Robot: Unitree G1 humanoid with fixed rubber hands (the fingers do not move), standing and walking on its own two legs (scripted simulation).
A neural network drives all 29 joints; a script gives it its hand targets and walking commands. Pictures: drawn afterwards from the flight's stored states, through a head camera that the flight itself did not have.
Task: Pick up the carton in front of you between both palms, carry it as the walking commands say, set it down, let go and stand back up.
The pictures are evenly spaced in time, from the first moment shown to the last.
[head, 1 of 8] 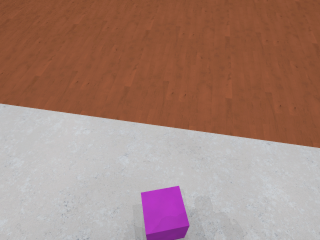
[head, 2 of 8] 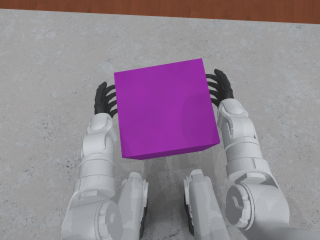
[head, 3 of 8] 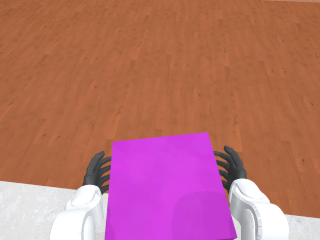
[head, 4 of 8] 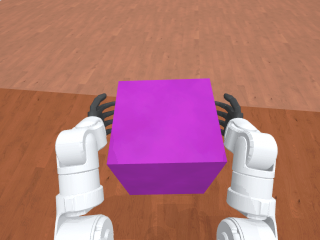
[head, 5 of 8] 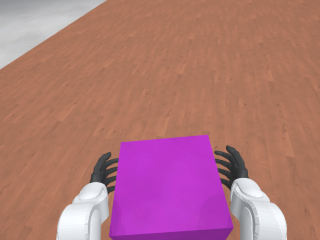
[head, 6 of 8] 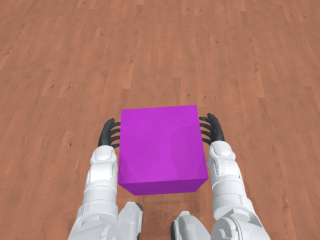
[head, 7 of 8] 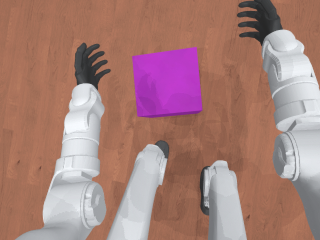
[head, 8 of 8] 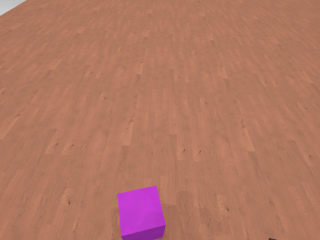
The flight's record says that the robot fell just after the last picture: no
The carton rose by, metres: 1.25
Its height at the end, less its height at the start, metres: +0.52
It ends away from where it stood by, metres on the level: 5.52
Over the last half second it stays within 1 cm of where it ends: yes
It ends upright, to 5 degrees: yes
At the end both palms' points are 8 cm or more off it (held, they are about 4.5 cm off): yes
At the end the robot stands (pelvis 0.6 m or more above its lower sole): yes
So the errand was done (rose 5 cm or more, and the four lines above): yes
